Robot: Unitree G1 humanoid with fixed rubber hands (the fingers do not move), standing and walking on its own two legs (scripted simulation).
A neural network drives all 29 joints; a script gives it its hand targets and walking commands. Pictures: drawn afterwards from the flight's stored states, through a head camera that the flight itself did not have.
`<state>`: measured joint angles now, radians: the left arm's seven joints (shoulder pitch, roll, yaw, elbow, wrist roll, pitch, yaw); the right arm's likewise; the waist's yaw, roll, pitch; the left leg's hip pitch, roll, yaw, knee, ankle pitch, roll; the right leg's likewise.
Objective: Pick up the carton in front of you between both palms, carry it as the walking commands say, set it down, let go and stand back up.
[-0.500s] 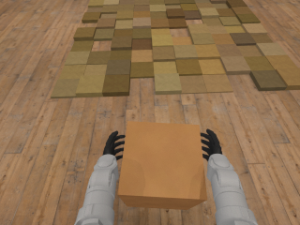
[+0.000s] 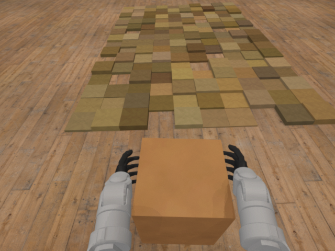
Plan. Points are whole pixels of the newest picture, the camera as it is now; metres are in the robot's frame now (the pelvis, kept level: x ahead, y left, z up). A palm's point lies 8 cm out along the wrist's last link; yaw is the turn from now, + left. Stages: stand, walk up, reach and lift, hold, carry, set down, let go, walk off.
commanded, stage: reach and lift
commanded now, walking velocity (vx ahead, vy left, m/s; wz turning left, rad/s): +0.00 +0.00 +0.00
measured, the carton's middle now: (179, 194) +0.29 +0.00 -0.06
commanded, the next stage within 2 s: hold in 0.72 s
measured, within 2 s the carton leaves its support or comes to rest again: neither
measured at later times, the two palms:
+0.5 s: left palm (122, 172) +0.30 +0.15 +0.03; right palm (240, 167) +0.31 -0.15 +0.04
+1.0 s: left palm (121, 170) +0.30 +0.15 +0.05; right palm (243, 165) +0.30 -0.15 +0.06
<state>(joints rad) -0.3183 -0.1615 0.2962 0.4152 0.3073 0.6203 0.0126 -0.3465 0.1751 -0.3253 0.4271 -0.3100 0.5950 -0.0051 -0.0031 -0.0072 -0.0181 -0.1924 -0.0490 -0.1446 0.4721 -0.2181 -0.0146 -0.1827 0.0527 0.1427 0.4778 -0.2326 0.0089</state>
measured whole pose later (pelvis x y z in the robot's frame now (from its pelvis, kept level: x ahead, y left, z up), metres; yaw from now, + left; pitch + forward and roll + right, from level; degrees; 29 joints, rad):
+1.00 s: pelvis +0.01 +0.00 +0.01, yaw +0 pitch -7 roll +0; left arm -0.27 -0.15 0.22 0.27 0.29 0.78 0.01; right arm -0.30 0.16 -0.25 0.28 -0.30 0.74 0.00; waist 0.00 -0.01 -0.02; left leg -0.05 -0.04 -0.13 0.35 -0.19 -0.01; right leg -0.04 0.04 0.14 0.36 -0.20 0.01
